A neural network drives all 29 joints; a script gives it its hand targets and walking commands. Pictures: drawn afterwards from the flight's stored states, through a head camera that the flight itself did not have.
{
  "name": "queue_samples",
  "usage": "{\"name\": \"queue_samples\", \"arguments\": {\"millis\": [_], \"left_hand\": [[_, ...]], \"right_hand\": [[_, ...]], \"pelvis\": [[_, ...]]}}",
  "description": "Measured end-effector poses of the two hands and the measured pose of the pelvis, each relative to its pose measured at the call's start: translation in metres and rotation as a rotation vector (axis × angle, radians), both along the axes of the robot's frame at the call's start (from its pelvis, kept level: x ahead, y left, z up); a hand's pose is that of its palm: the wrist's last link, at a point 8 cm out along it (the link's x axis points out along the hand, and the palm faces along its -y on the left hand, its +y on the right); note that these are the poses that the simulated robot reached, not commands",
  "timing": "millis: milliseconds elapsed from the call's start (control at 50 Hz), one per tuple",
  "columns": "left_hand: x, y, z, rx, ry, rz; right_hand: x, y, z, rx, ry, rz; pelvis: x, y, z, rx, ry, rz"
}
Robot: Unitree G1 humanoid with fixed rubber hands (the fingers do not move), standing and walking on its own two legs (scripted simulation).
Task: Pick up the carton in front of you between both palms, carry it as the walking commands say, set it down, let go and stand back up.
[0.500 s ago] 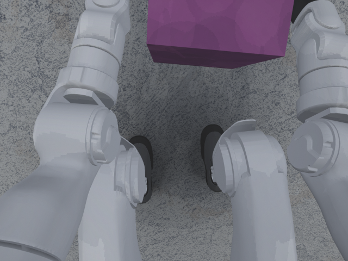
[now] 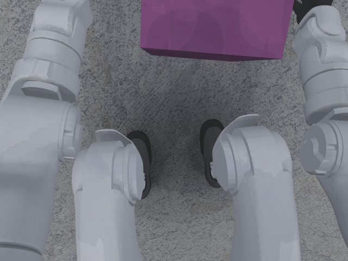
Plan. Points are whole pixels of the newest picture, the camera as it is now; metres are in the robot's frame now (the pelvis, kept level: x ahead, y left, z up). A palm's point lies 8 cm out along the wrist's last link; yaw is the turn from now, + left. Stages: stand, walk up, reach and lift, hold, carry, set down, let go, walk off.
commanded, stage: set down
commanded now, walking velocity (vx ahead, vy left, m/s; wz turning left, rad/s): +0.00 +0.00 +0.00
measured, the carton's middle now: (205, 0) +0.53 -0.08 -0.24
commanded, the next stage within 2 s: let go in 1.04 s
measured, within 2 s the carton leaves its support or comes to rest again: neither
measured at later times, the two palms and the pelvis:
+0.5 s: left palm out of the picture +0.58 +0.12 -0.01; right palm out of the picture +0.50 -0.26 -0.01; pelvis +0.01 -0.01 +0.10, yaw +0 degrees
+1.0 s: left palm out of the picture +0.58 +0.12 +0.14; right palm out of the picture +0.50 -0.27 +0.15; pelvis +0.03 +0.00 +0.23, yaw +0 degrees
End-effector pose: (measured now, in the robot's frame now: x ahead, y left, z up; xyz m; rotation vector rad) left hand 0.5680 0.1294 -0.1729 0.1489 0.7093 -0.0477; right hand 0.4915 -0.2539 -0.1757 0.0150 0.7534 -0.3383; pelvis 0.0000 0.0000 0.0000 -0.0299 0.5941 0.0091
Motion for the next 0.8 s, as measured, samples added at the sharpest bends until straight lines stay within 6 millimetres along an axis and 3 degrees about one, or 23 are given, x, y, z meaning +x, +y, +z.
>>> {"name": "queue_samples", "arguments": {"millis": [100,220,400,640,800], "left_hand": [[0.011,-0.014,0.024,-0.019,-0.047,-0.009],[0.013,-0.026,0.071,-0.013,-0.082,-0.008],[0.011,-0.016,0.139,-0.01,-0.06,0.013],[0.015,-0.009,0.199,-0.011,-0.075,0.0],[0.015,-0.008,0.251,-0.011,-0.07,-0.009]], "right_hand": [[0.009,-0.006,0.024,0.002,-0.063,0.001],[0.012,-0.005,0.075,0.007,-0.116,0.008],[0.007,-0.003,0.14,0.007,-0.107,-0.002],[0.008,-0.009,0.207,-0.006,-0.125,-0.001],[0.006,-0.013,0.26,0.003,-0.126,0.0]], "pelvis": [[0.001,-0.003,0.004,0.007,0.017,-0.009],[0.003,-0.006,0.028,0.021,0.055,-0.025],[0.007,-0.007,0.078,0.025,0.151,-0.026],[0.013,-0.003,0.131,0.017,0.214,-0.016],[0.022,0.0,0.177,0.015,0.225,-0.018]]}}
